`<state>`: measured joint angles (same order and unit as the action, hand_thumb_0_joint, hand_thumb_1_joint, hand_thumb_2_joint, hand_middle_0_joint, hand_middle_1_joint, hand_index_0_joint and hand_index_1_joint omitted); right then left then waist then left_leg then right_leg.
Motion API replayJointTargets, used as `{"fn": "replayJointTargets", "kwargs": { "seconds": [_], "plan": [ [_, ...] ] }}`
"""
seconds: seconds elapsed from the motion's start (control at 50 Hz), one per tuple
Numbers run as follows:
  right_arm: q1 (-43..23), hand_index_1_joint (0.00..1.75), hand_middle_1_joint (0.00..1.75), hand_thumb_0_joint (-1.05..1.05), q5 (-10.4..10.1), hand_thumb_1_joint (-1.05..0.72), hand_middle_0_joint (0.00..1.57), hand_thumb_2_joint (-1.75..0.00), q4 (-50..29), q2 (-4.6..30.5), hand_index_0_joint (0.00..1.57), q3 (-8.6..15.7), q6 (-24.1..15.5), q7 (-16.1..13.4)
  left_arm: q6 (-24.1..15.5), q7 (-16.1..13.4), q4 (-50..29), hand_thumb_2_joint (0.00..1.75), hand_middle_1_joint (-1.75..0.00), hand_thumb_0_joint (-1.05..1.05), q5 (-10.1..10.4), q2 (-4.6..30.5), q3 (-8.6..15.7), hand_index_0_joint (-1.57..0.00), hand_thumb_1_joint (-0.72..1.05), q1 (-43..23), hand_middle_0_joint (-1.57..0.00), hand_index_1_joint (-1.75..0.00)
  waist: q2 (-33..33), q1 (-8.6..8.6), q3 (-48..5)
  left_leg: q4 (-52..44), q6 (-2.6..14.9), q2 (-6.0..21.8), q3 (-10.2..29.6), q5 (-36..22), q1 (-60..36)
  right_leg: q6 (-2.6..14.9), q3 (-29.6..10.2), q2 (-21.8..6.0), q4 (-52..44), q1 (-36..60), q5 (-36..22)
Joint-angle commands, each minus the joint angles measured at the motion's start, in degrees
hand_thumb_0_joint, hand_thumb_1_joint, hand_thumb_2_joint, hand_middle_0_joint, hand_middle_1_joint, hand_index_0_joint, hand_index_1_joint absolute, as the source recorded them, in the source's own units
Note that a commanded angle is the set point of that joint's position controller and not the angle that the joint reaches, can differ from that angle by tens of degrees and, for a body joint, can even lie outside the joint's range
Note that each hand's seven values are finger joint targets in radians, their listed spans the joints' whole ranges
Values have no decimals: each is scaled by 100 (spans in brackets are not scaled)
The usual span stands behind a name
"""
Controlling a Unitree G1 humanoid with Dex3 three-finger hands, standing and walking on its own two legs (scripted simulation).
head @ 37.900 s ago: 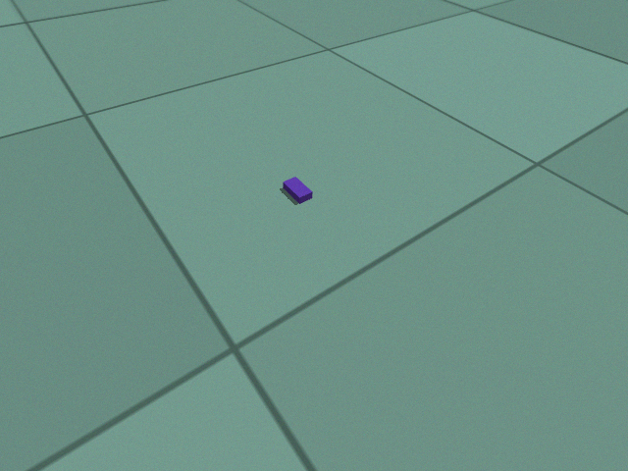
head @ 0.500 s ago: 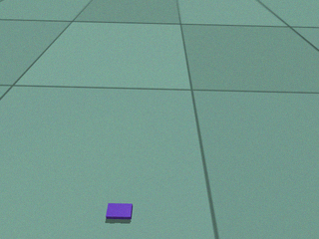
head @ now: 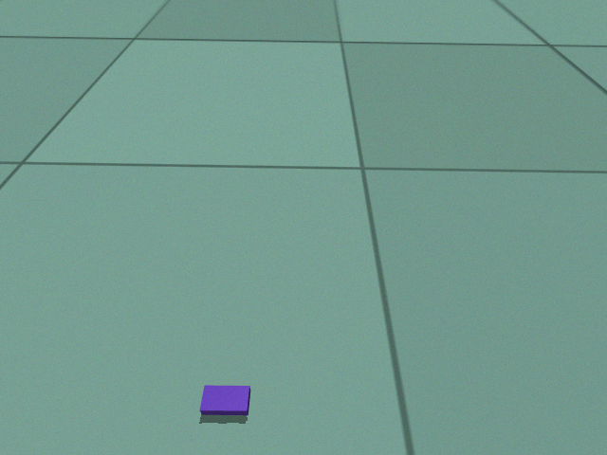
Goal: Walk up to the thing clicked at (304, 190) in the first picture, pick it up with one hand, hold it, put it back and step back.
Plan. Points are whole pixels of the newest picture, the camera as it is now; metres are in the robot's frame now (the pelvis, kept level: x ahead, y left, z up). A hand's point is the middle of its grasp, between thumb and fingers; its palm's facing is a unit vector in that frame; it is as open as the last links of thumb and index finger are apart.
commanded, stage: stand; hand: left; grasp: from above
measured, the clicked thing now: (226, 400) +0.47 +0.25 -0.76
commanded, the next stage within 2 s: step back in 1.38 s
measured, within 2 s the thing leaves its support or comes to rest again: neither
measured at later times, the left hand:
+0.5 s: hand out of the picture +0.09 +0.24 -0.16, palm faces +0.01 -0.94 -0.33, open 7.3 cm
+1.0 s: hand out of the picture +0.09 +0.24 -0.15, palm faces +0.00 -0.94 -0.33, open 7.3 cm
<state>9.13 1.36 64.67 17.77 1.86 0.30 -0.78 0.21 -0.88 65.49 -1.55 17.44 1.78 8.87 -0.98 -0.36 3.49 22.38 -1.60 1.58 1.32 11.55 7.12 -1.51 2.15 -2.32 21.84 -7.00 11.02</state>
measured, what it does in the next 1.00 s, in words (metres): stands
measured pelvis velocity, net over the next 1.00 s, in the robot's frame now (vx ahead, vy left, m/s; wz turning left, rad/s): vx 0.02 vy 0.00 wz -0.01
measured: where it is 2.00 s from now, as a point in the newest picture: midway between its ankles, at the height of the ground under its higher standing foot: outside the picture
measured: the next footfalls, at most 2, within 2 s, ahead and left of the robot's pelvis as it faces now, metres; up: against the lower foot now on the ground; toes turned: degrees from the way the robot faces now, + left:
none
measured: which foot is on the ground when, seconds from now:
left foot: down 0.00-1.00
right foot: down 0.00-1.00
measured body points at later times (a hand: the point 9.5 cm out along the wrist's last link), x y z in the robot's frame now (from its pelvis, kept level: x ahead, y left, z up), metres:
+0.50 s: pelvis +0.02 +0.00 +0.00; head +0.02 -0.01 +0.45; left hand +0.09 +0.29 -0.13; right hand +0.09 -0.29 -0.14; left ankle +0.01 +0.14 -0.74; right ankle +0.01 -0.13 -0.74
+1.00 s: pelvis +0.02 +0.00 +0.00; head +0.02 +0.00 +0.45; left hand +0.09 +0.29 -0.13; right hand +0.08 -0.30 -0.13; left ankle +0.01 +0.14 -0.74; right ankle +0.01 -0.13 -0.74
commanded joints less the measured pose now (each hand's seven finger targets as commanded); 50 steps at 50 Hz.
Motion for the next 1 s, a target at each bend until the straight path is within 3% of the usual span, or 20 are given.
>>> {"fn": "replayJointTargets", "kwargs": {
  "seconds": [0.0, 0.06, 0.12, 0.14, 0.28, 0.4, 0.48, 0.56, 0.66, 0.76, 0.8, 0.86, 0.98],
  "plan": [
    [-219, 30, 30, 0, -3, -90, 20, -90, -305, 1092, 20, 140, -135, -49, -145, -87, -279, 90, -30, 0, 31, 1192, 197, -20, 90, -250, -20, -30, 92, -21, -126, -508, 256, 398, 402, -54, 239, 188, -543, -448, -565, -7, 65],
    [-227, 30, 30, 0, -3, -90, 20, -90, -284, 1133, 20, 132, -146, -54, -139, -80, -287, 90, -30, 0, 38, 1187, 187, -20, 90, -313, -20, -30, 30, -17, -172, -533, 248, 430, 401, -212, 254, 212, -546, -470, -549, 66, -83],
    [-295, 30, 30, 0, -10, -90, 20, -90, -274, 1143, 20, 101, -175, -60, -151, -74, -256, 90, -30, 0, 42, 1139, 173, -20, 90, -281, -20, -30, -40, -35, -312, -486, 247, 468, 382, -742, 92, 204, -513, -491, -477, 169, -709],
    [-242, 30, 30, 0, -24, -90, 20, -90, -250, 1113, 20, 92, -174, -59, -147, -76, -237, 90, -30, 0, 52, 1166, 176, -20, 90, -261, -20, -30, 51, -37, -282, -529, 226, 456, 389, -711, 73, 194, -490, -470, -480, 163, -565],
    [-234, 30, 30, 0, -25, -90, 20, -90, -211, 1153, 20, 68, -185, -91, -132, -70, -215, 90, -30, 0, 76, 1179, 197, -20, 90, -382, -20, -30, 45, -11, -427, -505, 236, 507, 309, -1203, -62, 205, -478, -500, -403, 302, -1113],
    [-356, 30, 30, 0, -29, -90, 20, -90, -222, 1210, 20, 66, -200, -92, -130, -60, -202, 90, -30, 0, 76, 1138, 186, -20, 90, -409, -20, -30, 43, -41, -468, -498, 235, 547, 308, -1428, -171, 191, -458, -508, -409, 340, -1246],
    [-364, 30, 30, 0, -30, -90, 20, -90, -216, 1232, 20, 70, -190, -82, -130, -57, -213, 90, -30, 0, 75, 1206, 198, -20, 90, -505, -20, -30, 84, -8, -352, -591, 224, 529, 314, -1055, -48, 180, -470, -494, -499, 279, -896],
    [-424, 30, 30, 0, -31, -90, 20, -90, -247, 1209, 20, 70, -198, -73, -134, -50, -230, 90, -30, 0, 61, 1238, 202, -20, 90, -549, -20, -30, 112, 3, -362, -615, 202, 532, 320, -1070, -92, 186, -462, -499, -495, 222, -845],
    [-478, 30, 30, 0, -42, -90, 20, -90, -254, 1248, 20, 89, -199, -55, -169, -43, -255, 90, -30, 0, 72, 1240, 190, -20, 90, -557, -20, -30, 131, 19, -504, -513, 230, 570, 311, -1340, -244, 195, -461, -525, -490, 278, -1132],
    [-468, 30, 30, 0, -36, -90, 20, -90, -235, 1218, 20, 76, -182, -47, -160, -39, -268, 90, -30, 0, 77, 1299, 192, -20, 90, -599, -20, -30, 84, 32, -440, -634, 209, 542, 304, -928, -83, 215, -480, -519, -543, 290, -848],
    [-482, 30, 30, 0, -36, -90, 20, -90, -241, 1257, 20, 81, -194, -46, -162, -32, -275, 90, -30, 0, 75, 1294, 193, -20, 90, -566, -20, -30, 58, 25, -500, -582, 235, 560, 286, -1165, -117, 226, -495, -543, -490, 360, -1156],
    [-443, 30, 30, 0, -43, -90, 20, -90, -225, 1267, 20, 70, -199, -44, -169, -27, -289, 90, -30, 0, 78, 1309, 187, -20, 90, -560, -20, -30, 41, 29, -471, -597, 226, 559, 275, -1137, -111, 215, -519, -548, -512, 346, -1118],
    [-445, 30, 30, 0, -37, -90, 20, -90, -220, 1274, 20, 67, -190, -32, -156, -16, -285, 90, -30, 0, 74, 1311, 177, -20, 90, -531, -20, -30, 55, 22, -354, -703, 216, 541, 296, -757, -36, 203, -489, -504, -592, 210, -679]
  ]
}}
